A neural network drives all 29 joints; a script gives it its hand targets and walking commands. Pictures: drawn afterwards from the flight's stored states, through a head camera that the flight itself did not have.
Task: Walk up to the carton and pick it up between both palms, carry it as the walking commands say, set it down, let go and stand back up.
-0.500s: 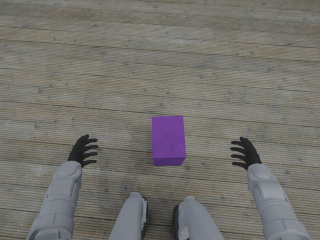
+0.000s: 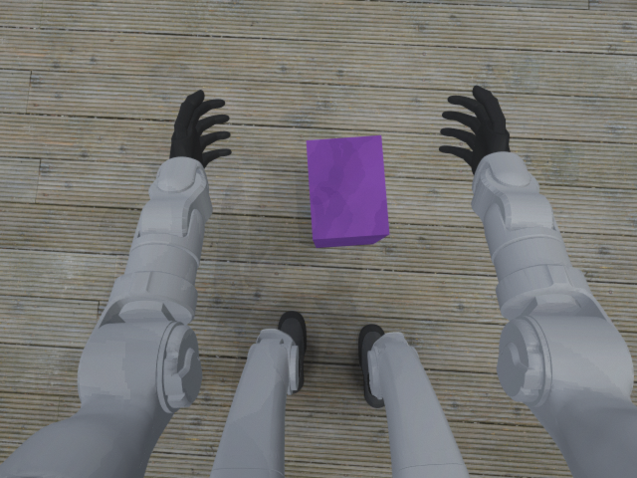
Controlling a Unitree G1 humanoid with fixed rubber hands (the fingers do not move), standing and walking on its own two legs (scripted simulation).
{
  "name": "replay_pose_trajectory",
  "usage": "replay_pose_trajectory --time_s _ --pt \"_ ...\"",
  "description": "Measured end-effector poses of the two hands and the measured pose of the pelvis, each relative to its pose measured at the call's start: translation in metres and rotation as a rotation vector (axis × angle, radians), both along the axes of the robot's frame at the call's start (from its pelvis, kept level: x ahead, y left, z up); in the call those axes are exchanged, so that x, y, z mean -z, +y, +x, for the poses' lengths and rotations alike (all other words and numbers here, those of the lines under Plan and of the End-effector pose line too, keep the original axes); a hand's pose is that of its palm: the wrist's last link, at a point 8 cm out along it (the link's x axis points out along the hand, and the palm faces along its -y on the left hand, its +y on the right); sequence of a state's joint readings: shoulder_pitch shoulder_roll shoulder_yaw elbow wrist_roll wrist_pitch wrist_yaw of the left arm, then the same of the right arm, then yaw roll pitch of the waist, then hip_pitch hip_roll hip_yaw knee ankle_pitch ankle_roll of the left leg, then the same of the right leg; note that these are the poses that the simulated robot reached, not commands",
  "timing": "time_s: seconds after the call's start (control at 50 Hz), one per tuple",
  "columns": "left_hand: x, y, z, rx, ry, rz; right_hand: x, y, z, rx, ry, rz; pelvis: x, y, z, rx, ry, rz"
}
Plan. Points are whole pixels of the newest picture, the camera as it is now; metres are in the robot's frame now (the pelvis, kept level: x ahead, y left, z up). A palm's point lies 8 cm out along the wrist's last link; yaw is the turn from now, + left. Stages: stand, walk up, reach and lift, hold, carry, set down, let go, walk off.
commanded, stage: reach and lift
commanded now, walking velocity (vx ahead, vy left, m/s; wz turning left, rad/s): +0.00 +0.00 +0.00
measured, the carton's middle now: (344, 199) +0.50 -0.03 -0.54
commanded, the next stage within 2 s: none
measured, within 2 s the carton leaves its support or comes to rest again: neither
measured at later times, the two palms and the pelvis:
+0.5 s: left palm (218, 161) +0.49 +0.16 -0.18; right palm (462, 151) +0.50 -0.18 -0.18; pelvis +0.00 -0.01 -0.04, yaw -1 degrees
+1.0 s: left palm (250, 190) +0.49 +0.15 -0.37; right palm (423, 186) +0.49 -0.18 -0.37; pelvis -0.06 +0.00 -0.20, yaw -1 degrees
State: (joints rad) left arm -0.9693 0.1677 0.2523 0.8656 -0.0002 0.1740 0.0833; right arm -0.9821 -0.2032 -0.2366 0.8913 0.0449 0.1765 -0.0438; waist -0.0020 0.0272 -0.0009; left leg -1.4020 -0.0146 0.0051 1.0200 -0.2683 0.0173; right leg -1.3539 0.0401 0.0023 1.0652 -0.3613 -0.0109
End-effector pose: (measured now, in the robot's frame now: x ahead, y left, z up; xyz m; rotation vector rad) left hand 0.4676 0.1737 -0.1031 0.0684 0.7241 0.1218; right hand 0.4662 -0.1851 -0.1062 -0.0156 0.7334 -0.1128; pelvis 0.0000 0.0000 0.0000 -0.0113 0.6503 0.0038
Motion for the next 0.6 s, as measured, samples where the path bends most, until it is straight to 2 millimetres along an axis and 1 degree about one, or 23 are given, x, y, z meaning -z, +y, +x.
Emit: replay_pose_trajectory --time_s 0.08,0.18,0.22,0.28,0.32,0.36,0.4,0.48,0.56,0.6 --pt "0.011 -0.011 0.015 -0.002 -0.031 -0.013 0.013 0.006 0.017 0.005 -0.029 0.016 0.002 0.005 0.008 0.004 0.059 -0.001" --pt "0.027 -0.021 0.026 -0.004 -0.054 -0.012 0.03 0.007 0.031 -0.005 -0.061 0.012 0.004 0.009 0.014 0.005 0.126 -0.002" --pt "0.033 -0.023 0.026 -0.011 -0.056 -0.012 0.035 0.004 0.032 -0.014 -0.066 -0.004 0.004 0.008 0.015 0.01 0.141 -0.001" --pt "0.039 -0.024 0.023 -0.013 -0.058 -0.013 0.037 -0.004 0.03 -0.016 -0.087 -0.027 0.0 0.006 0.013 0.017 0.114 0.002" --pt "0.044 -0.024 0.019 -0.009 -0.049 -0.004 0.039 -0.01 0.027 -0.012 -0.082 -0.031 0.003 0.004 0.014 0.025 0.131 0.003" --pt "0.049 -0.022 0.017 -0.015 -0.025 0.009 0.044 -0.014 0.026 -0.007 -0.064 -0.026 0.009 0.003 0.014 0.034 0.155 0.006" --pt "0.054 -0.019 0.016 -0.028 -0.023 0.012 0.048 -0.014 0.027 -0.015 -0.06 -0.02 0.016 0.0 0.012 0.039 0.174 0.011" --pt "0.068 -0.014 0.019 -0.041 -0.053 0.009 0.069 -0.001 0.029 -0.034 -0.049 0.005 0.037 -0.004 0.005 0.042 0.202 0.019" --pt "0.096 -0.014 0.019 -0.037 -0.053 -0.008 0.098 0.013 0.029 -0.042 -0.042 0.013 0.064 -0.007 -0.006 0.024 0.214 0.019" --pt "0.114 -0.014 0.018 -0.032 -0.045 -0.011 0.114 0.016 0.029 -0.039 -0.039 0.006 0.079 -0.008 -0.011 0.017 0.219 0.017"
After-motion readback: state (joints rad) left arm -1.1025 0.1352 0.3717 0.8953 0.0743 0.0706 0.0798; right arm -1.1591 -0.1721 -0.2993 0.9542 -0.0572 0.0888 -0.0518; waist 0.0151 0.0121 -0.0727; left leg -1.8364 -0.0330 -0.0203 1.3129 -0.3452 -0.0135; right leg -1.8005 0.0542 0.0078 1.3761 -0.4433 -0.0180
